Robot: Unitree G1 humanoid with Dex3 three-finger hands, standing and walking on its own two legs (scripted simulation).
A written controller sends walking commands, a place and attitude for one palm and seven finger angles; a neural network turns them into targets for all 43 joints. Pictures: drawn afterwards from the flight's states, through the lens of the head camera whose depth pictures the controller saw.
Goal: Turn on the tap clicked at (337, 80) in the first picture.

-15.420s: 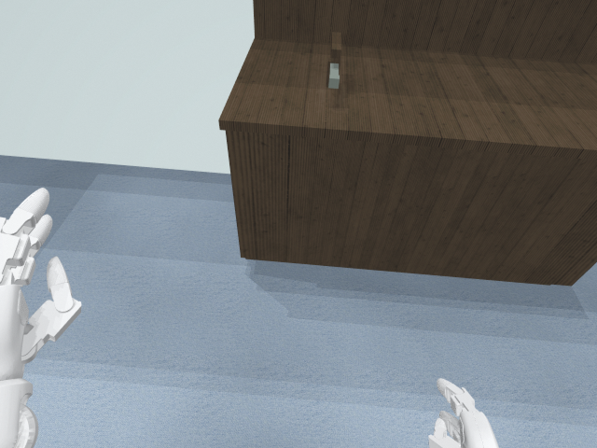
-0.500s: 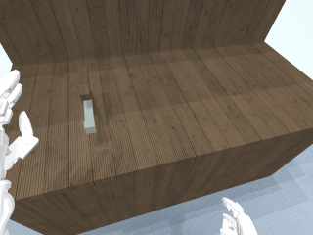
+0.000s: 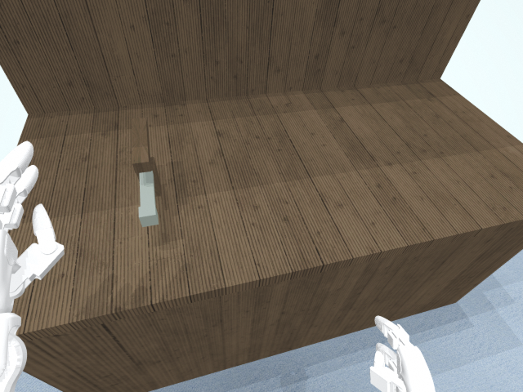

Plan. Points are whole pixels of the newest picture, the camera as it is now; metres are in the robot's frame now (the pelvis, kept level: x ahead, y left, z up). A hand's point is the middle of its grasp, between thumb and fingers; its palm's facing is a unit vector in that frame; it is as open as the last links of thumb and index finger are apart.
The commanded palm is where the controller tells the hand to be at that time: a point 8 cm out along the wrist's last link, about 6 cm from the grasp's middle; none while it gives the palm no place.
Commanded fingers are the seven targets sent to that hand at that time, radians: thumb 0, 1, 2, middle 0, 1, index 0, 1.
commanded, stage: shuffle to correct the standing spot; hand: left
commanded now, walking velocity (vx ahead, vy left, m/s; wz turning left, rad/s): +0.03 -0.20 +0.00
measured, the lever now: (148, 215) +0.38 +0.24 +0.02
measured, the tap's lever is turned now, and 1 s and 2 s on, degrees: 0 0 0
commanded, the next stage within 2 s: come to a stop and stand still in 0.58 s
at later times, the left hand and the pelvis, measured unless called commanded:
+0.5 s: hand (140, 248) +0.24 +0.18 +0.15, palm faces +0.34 -0.86 -0.38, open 7.4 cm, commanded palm +0.17 +0.21 +0.18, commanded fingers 0.00 0.90 0.90 -0.20 -0.30 -0.20 -0.30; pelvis +0.01 -0.07 -0.01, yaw +0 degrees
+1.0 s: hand (110, 223) +0.25 +0.21 +0.17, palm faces +0.44 -0.78 -0.45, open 7.4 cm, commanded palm +0.17 +0.20 +0.18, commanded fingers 0.00 0.90 0.90 -0.20 -0.30 -0.20 -0.30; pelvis +0.01 -0.07 +0.00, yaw -2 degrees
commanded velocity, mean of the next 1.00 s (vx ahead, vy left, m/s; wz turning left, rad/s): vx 0.03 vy -0.12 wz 0.00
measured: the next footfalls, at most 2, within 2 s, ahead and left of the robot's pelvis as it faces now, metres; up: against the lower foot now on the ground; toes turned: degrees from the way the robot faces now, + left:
none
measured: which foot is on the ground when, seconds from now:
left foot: down 0.00-1.00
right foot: down 0.00-1.00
